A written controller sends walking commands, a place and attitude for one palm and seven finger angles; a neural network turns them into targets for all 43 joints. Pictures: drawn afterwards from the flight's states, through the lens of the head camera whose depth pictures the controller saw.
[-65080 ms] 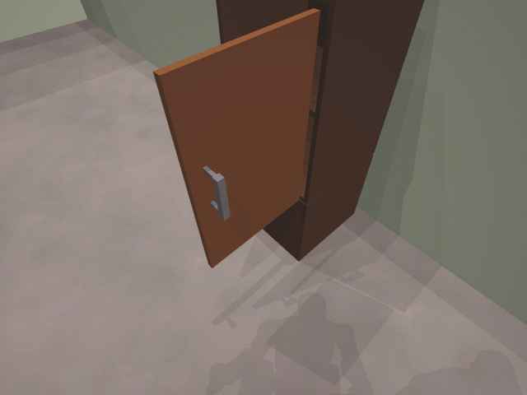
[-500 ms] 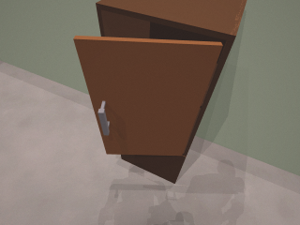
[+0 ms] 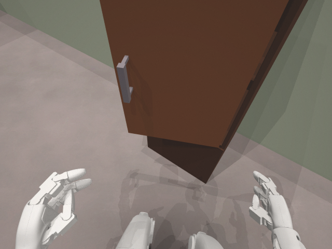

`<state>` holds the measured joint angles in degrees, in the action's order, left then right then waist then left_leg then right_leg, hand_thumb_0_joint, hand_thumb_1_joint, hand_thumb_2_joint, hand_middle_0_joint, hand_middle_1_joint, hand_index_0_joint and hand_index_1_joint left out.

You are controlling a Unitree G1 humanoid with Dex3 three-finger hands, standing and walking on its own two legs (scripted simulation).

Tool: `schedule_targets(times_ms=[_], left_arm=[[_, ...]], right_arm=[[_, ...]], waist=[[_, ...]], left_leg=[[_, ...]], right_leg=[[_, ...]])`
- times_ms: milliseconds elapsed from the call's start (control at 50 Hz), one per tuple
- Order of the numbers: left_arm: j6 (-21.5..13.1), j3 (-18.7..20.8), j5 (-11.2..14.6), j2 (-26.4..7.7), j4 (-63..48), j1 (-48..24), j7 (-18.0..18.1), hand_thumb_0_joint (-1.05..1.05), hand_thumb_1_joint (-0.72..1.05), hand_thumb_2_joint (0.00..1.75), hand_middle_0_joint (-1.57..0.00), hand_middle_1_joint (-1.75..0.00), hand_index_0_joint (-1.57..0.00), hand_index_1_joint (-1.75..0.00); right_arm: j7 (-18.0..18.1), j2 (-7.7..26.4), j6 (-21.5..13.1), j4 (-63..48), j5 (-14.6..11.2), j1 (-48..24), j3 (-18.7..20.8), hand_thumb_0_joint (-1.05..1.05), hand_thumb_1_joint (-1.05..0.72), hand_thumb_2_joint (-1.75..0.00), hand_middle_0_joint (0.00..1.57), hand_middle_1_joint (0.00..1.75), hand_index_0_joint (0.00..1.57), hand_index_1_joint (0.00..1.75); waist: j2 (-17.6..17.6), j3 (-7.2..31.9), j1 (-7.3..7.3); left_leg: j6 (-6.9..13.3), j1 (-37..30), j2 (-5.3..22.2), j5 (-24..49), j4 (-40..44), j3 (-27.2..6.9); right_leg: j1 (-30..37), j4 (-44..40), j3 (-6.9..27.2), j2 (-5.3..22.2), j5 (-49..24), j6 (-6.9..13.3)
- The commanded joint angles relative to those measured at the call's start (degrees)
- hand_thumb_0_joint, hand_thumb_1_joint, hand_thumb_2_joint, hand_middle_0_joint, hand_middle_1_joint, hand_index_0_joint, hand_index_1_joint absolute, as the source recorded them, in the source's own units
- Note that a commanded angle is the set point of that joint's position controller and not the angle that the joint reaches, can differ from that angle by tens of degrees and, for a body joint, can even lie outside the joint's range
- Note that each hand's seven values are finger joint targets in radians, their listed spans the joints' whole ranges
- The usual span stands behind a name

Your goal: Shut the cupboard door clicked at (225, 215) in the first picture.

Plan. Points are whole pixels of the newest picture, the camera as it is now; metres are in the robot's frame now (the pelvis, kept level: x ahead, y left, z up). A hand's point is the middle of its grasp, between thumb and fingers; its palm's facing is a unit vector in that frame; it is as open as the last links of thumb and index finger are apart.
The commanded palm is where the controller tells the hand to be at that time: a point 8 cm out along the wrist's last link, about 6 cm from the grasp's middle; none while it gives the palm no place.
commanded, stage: raise the hand and make a fist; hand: left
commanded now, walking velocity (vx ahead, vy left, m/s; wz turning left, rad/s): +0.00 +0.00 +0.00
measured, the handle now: (126, 80) +0.52 +0.19 +0.09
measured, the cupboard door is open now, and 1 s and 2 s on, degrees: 25 25 25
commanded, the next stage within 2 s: bring the fist close to the handle in 1.38 s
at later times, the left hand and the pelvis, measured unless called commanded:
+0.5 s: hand (88, 184) +0.22 +0.20 +0.06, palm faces -0.06 -1.00 -0.02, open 3.4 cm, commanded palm +0.20 +0.26 +0.07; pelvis +0.01 +0.03 +0.01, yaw -2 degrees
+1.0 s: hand (65, 167) +0.24 +0.24 +0.09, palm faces +0.02 -1.00 -0.04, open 3.1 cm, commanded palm +0.22 +0.29 +0.09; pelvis +0.02 +0.05 +0.03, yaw -1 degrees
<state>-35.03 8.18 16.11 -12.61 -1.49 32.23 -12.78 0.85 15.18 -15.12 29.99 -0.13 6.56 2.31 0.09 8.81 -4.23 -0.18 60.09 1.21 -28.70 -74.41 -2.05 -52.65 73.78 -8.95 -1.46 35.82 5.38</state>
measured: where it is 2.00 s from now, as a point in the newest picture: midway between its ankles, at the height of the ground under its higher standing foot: outside the picture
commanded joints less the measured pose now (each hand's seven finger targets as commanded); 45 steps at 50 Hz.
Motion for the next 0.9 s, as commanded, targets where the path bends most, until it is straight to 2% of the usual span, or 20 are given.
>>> schedule_targets(times_ms=[0, 20, 80, 100, 140, 200, 240, 280, 320, 340, 360, 400, 440, 500, 540, 620, 700, 740, 800, 880], left_arm=[[-3.4, -5.2, 0.8, -4.3, -16.2, -15.7, -5.4, 0.0, 0.9, 0.9, -0.69, -0.84, -0.69, -0.84], [0.0, -4.3, 0.7, -5.2, -11.7, -14.3, -6.6, 0.0, 0.9, 0.9, -0.71, -0.86, -0.71, -0.86], [12.9, 0.0, 0.9, -7.3, -3.5, -6.9, -8.9, 0.0, 0.9, 0.9, -0.77, -0.92, -0.77, -0.92], [16.7, 3.8, 1.2, -9.8, -2.4, -4.5, -8.4, 0.0, 0.9, 0.9, -0.79, -0.94, -0.79, -0.94], [20.5, 8.2, 2.5, -10.9, -7.8, -4.5, -5.9, 0.0, 0.9, 0.9, -0.82, -0.98, -0.82, -0.98], [16.6, 13.1, 3.2, -10.5, -13.3, -5.7, 1.3, 0.0, 0.9, 0.9, -0.88, -1.04, -0.88, -1.04], [11.2, 10.8, 2.1, -7.9, -13.5, -6.0, 3.3, 0.0, 0.9, 0.9, -0.92, -1.08, -0.92, -1.08], [5.6, 6.5, 0.4, -6.2, -13.4, -7.5, 2.9, 0.0, 0.9, 0.9, -0.95, -1.12, -0.95, -1.12], [1.9, 2.2, -0.3, -4.4, -11.3, -8.8, 0.7, 0.0, 0.9, 0.9, -0.99, -1.16, -0.99, -1.16], [1.1, 1.0, 0.1, -3.7, -8.8, -7.7, -0.8, 0.0, 0.9, 0.9, -1.01, -1.18, -1.01, -1.18], [0.7, -0.3, 0.3, -3.3, -8.0, -7.4, -2.4, 0.0, 0.9, 0.9, -1.02, -1.2, -1.02, -1.2], [1.9, -1.2, 1.5, -3.5, -6.9, -7.4, -4.9, 0.0, 0.9, 0.9, -1.06, -1.24, -1.06, -1.24], [3.4, 1.3, 2.2, -6.6, -9.2, -7.7, -5.4, 0.0, 0.9, 0.9, -1.1, -1.28, -1.1, -1.28], [5.0, 6.5, 2.2, -10.8, -15.6, -8.5, -2.1, 0.0, 0.9, 0.9, -1.15, -1.34, -1.15, -1.34], [4.9, 6.3, 1.8, -8.9, -18.6, -7.3, 0.9, 0.0, 0.9, 0.9, -1.19, -1.38, -1.19, -1.38], [6.5, 2.2, -0.1, -4.4, -15.3, -6.7, 4.1, 0.0, 0.9, 0.9, -1.26, -1.46, -1.26, -1.46], [10.4, -2.2, -2.3, -3.2, -8.2, -8.8, 1.2, 0.0, 0.9, 0.9, -1.3, -1.5, -1.3, -1.5], [11.3, -2.2, -2.5, -4.7, -9.2, -11.3, -0.4, 0.0, 0.9, 0.9, -1.3, -1.5, -1.3, -1.5], [10.6, 2.7, -1.2, -9.1, -13.9, -14.8, -0.6, 0.0, 0.9, 0.9, -1.3, -1.5, -1.3, -1.5], [7.5, 5.2, 0.4, -9.3, -17.6, -15.0, 1.3, 0.0, 0.9, 0.9, -1.3, -1.5, -1.3, -1.5]], right_arm=[[2.7, 6.2, -3.3, -6.3, -1.2, 2.3, 0.7, 0.0, -0.9, -0.9, 0.2, 0.3, 0.2, 0.3], [3.1, 6.2, -2.9, -6.0, -1.7, 3.1, 0.8, 0.0, -0.9, -0.9, 0.2, 0.3, 0.2, 0.3], [3.8, 5.8, -0.3, -8.7, -3.1, 2.6, 0.8, 0.0, -0.9, -0.9, 0.2, 0.3, 0.2, 0.3], [3.8, 5.4, 0.7, -9.6, -3.4, 1.6, 0.9, 0.0, -0.9, -0.9, 0.2, 0.3, 0.2, 0.3], [3.8, 4.0, 2.4, -11.7, -3.2, 0.8, 0.7, 0.0, -0.9, -0.9, 0.2, 0.3, 0.2, 0.3], [3.6, 2.1, 3.2, -10.5, -2.3, 1.1, 0.4, 0.0, -0.9, -0.9, 0.2, 0.3, 0.2, 0.3], [3.1, 1.6, 2.7, -8.8, -1.7, 2.9, 0.7, 0.0, -0.9, -0.9, 0.2, 0.3, 0.2, 0.3], [2.4, 2.3, 1.7, -7.3, -1.1, 3.8, 0.7, 0.0, -0.9, -0.9, 0.2, 0.3, 0.2, 0.3], [2.1, 3.5, 0.8, -6.5, -0.7, 4.3, 0.8, 0.0, -0.9, -0.9, 0.2, 0.3, 0.2, 0.3], [2.2, 3.9, 0.5, -6.3, -0.8, 4.8, 1.0, 0.0, -0.9, -0.9, 0.2, 0.3, 0.2, 0.3], [2.4, 4.6, 0.3, -6.5, -1.1, 5.1, 1.2, 0.0, -0.9, -0.9, 0.2, 0.3, 0.2, 0.3], [2.7, 5.6, -0.2, -7.1, -1.6, 5.5, 1.4, 0.0, -0.9, -0.9, 0.2, 0.3, 0.2, 0.3], [3.1, 6.3, -0.4, -8.0, -1.9, 5.4, 1.8, 0.0, -0.9, -0.9, 0.2, 0.3, 0.2, 0.3], [3.4, 6.0, 0.1, -8.9, -1.6, 4.9, 1.8, 0.0, -0.9, -0.9, 0.2, 0.3, 0.2, 0.3], [3.1, 5.2, 0.7, -9.3, -1.3, 4.5, 1.5, 0.0, -0.9, -0.9, 0.2, 0.3, 0.2, 0.3], [2.3, 5.2, 2.4, -9.6, -0.9, 4.7, 0.9, 0.0, -0.9, -0.9, 0.2, 0.3, 0.2, 0.3], [2.2, 6.5, 3.6, -10.4, -1.2, 5.6, 0.2, 0.0, -0.9, -0.9, 0.2, 0.3, 0.2, 0.3], [2.3, 7.0, 3.6, -11.2, -1.4, 5.9, 0.0, 0.0, -0.9, -0.9, 0.2, 0.3, 0.2, 0.3], [2.6, 6.9, 3.3, -11.7, -1.2, 6.0, -0.3, 0.0, -0.9, -0.9, 0.2, 0.3, 0.2, 0.3], [2.4, 5.9, 2.8, -11.3, -0.6, 5.5, -0.8, 0.0, -0.9, -0.9, 0.2, 0.3, 0.2, 0.3]], waist=[[-2.5, 6.2, 9.58], [0.2, 5.5, 9.36], [6.8, 7.8, 5.14], [6.2, 10.4, 2.63], [5.2, 13.6, 0.54], [5.6, 14.4, -0.47], [4.0, 11.8, 0.89], [0.4, 9.7, 2.94], [0.4, 8.7, 5.25], [2.5, 8.2, 5.88], [1.3, 8.4, 5.99], [0.7, 8.7, 5.85], [-1.1, 12.4, 4.35], [-4.5, 17.5, 2.01], [-6.5, 17.6, 1.56], [-5.5, 11.3, 3.85], [-2.0, 4.9, 5.91], [-2.6, 6.0, 5.89], [-5.8, 10.3, 4.32], [-8.2, 12.9, 3.34]], left_leg=[[3.2, -7.8, -0.5, 2.4, 4.8, -0.9], [2.9, -6.0, -0.4, 1.5, 5.0, -0.8], [2.9, -3.0, -1.1, 2.7, 7.0, 0.2], [2.9, -3.6, -1.5, 4.7, 7.5, 0.4], [2.2, -5.7, -1.9, 7.8, 9.4, 0.5], [1.6, -7.3, -1.4, 12.5, 10.1, -0.1], [1.1, -8.3, -0.7, 14.3, 11.4, -0.4], [1.3, -9.6, -0.6, 14.3, 11.4, -0.6], [1.6, -9.7, -0.6, 13.0, 10.1, -0.9], [1.7, -8.8, -0.6, 11.3, 9.8, -1.1], [1.9, -8.8, -0.6, 10.1, 10.0, -1.0], [2.3, -10.5, -0.8, 9.1, 11.1, -1.1], [2.4, -13.2, -0.8, 9.3, 13.1, -1.0], [2.2, -18.4, -0.7, 12.4, 16.0, -1.7], [1.6, -22.4, -0.3, 14.6, 18.1, -2.6], [1.0, -22.7, 0.6, 12.1, 19.9, -4.4], [1.3, -18.8, 0.6, 4.8, 21.3, -5.5], [1.0, -20.0, 0.7, 3.6, 22.1, -6.1], [0.5, -22.8, 0.4, 6.3, 22.2, -6.4], [-0.3, -26.4, 0.5, 8.9, 22.6, -6.7]], right_leg=[[-2.0, -21.4, 17.0, 0.7, 0.8, -4.7], [-1.0, -22.5, 17.3, 1.2, 2.3, -5.3], [8.7, -25.9, 20.2, 3.4, 0.7, -7.2], [12.6, -25.9, 21.6, 4.1, -2.9, -8.0], [18.3, -25.8, 21.7, 5.4, -10.3, -8.9], [21.4, -22.5, 20.4, 5.1, -24.5, -9.7], [18.1, -20.1, 17.6, 4.1, -29.6, -8.5], [11.7, -17.9, 14.5, 2.8, -26.9, -7.2], [7.2, -17.1, 14.1, 2.5, -23.6, -7.3], [6.3, -17.8, 14.3, 2.5, -20.8, -7.5], [5.1, -18.3, 14.1, 2.3, -17.1, -7.0], [4.2, -19.3, 13.4, 1.6, -12.4, -6.2], [5.3, -19.3, 11.6, 1.0, -10.0, -4.8], [7.1, -16.5, 7.9, -0.4, -13.8, -3.5], [6.6, -15.4, 5.7, -0.7, -16.1, -3.1], [3.1, -15.8, 4.0, -1.2, -14.5, -3.3], [1.7, -17.7, 3.9, -1.3, -11.0, -3.4], [1.9, -17.9, 3.9, -1.1, -10.5, -3.4], [4.1, -17.4, 4.2, -1.4, -12.1, -2.9], [4.1, -17.0, 3.9, -1.4, -13.0, -2.7]])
